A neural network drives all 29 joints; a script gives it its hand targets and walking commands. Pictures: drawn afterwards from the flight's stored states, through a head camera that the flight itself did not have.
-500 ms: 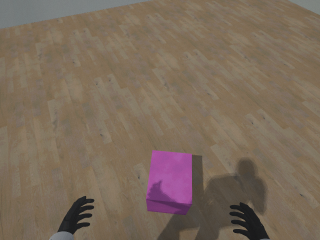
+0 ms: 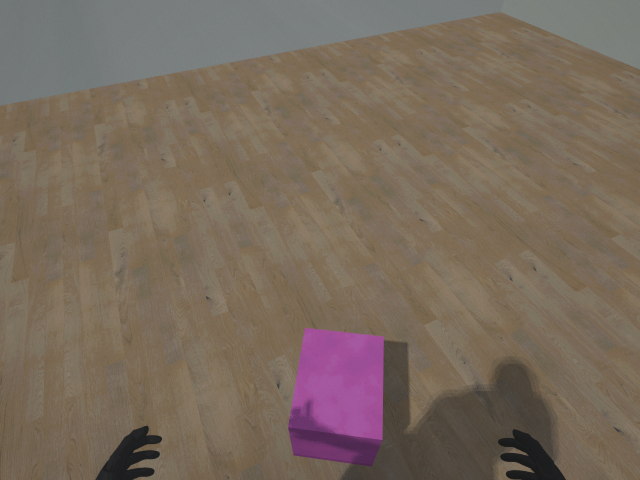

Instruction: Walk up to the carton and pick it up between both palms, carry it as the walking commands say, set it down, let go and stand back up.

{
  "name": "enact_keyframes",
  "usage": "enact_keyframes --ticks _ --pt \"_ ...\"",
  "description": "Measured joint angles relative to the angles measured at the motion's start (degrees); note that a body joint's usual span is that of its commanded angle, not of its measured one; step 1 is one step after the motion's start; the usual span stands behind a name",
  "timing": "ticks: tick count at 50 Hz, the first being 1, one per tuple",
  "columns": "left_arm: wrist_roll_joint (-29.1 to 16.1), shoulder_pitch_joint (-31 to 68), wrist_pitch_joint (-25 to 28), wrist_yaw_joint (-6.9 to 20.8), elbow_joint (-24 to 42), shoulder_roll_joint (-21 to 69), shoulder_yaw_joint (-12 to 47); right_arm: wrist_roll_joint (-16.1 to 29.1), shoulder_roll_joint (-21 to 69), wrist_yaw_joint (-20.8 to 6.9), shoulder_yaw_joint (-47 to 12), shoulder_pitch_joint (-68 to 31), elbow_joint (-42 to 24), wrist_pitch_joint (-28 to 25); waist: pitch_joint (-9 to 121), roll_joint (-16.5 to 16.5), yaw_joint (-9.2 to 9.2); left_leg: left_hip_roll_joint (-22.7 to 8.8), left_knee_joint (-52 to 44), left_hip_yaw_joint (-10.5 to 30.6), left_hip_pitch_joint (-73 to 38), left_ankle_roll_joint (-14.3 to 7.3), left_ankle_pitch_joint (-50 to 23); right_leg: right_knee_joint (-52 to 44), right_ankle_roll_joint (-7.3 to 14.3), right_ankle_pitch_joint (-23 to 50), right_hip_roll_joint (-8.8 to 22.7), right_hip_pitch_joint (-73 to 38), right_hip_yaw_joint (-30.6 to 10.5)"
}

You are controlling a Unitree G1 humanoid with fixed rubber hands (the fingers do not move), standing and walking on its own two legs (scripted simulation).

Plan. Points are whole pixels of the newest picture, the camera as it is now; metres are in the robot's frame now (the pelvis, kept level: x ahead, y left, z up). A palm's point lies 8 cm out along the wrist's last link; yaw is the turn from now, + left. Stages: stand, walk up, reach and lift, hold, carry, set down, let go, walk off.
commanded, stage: stand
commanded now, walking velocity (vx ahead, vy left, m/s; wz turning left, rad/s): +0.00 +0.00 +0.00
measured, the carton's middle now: (338, 396) +0.46 -0.04 -0.64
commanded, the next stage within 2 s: none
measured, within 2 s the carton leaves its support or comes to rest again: neither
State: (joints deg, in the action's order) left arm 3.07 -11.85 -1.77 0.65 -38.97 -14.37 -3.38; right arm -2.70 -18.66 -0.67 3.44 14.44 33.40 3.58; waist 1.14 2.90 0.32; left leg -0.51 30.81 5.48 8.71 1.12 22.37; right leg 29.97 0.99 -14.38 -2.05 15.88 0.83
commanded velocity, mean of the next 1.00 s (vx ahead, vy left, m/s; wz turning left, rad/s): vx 0.00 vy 0.00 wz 0.00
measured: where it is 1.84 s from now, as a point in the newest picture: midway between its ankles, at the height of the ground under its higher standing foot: outside the picture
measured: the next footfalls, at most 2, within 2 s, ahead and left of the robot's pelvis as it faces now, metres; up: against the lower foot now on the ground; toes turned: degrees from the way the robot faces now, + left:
none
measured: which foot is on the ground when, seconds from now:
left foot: down 0.00-1.00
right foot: down 0.00-1.00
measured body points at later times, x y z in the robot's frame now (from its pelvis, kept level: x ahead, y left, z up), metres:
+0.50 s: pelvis +0.00 +0.00 +0.00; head -0.03 -0.01 +0.45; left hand +0.12 +0.30 -0.10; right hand +0.10 -0.29 -0.11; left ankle -0.06 +0.14 -0.73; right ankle +0.02 -0.11 -0.73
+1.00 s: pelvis -0.03 +0.01 +0.00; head -0.06 +0.00 +0.45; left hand +0.06 +0.31 -0.11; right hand +0.06 -0.29 -0.11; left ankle -0.06 +0.14 -0.73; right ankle +0.02 -0.11 -0.73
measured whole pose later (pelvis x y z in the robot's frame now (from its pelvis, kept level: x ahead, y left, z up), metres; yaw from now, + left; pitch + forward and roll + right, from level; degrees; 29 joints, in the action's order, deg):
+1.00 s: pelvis -0.03 +0.01 +0.00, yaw +1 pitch -3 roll +0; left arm 1.6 -10.4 0.9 0.3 -56.3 -18.5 -2.3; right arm -1.9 -20.7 0.7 1.3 15.2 50.1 -0.6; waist 1.3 1.4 0.5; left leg 1.4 27.7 5.6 6.5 0.3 18.4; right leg 27.2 0.3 -10.9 -0.1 13.5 0.6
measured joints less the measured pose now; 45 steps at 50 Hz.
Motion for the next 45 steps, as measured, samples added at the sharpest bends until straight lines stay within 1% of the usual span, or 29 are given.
enact_keyframes --ticks 5,10,20,32,41,45 --pt "-0.4 -0.9 1.2 -0.4 -3.7 -2.2 -0.8 0.0 -1.7 0.3 1.0 2.3 3.7 -1.8 1.6 0.0 -0.42 0.4 0.3 0.1 0.1 -0.1 0.6 1.5 0.1 -1.3 0.4 0.6 0.1" --pt "-0.6 -0.2 2.0 -0.4 -5.7 -2.6 -0.7 0.0 -1.9 1.0 0.8 3.5 5.8 -2.3 2.1 -0.1 -0.27 0.7 -0.1 0.1 -0.5 -0.3 0.5 1.8 0.0 -1.7 0.7 0.3 0.0" --pt "-0.7 1.1 2.5 -0.9 -8.5 -2.5 0.0 0.2 -1.3 1.4 -0.8 3.0 7.5 -3.1 2.1 -0.1 -0.39 1.0 -0.3 0.0 -1.0 -0.5 0.0 1.4 -0.2 -1.1 1.0 -0.4 -0.1" --pt "-1.5 1.3 2.9 -0.6 -12.1 -3.0 0.2 0.3 -1.4 1.4 -1.5 2.7 10.8 -4.3 1.5 -1.1 -0.01 1.6 -1.3 0.0 -1.5 -0.7 -1.4 0.2 -0.6 0.4 1.6 -1.1 -0.2" --pt "-1.6 0.8 2.8 -0.6 -14.8 -3.5 0.7 0.6 -1.9 1.4 -1.8 1.7 13.8 -4.3 0.8 -1.3 -0.28 2.0 -2.2 0.1 -2.1 -0.9 -2.8 -1.2 -0.8 1.9 2.0 -2.0 -0.1" --pt "-1.7 1.0 2.8 -0.5 -15.9 -3.8 0.9 0.7 -2.0 1.5 -1.9 1.5 14.9 -4.1 0.6 -1.4 -0.08 1.9 -2.6 0.1 -2.2 -0.8 -3.3 -1.9 -0.8 2.6 2.0 -2.2 -0.1"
